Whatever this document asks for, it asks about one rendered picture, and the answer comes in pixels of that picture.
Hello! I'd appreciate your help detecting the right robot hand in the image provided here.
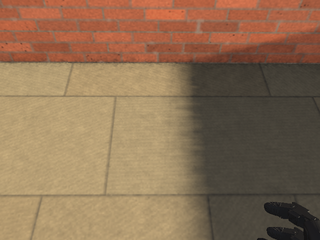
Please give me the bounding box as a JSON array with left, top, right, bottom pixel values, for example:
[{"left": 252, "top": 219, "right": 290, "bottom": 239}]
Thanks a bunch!
[{"left": 257, "top": 202, "right": 320, "bottom": 240}]

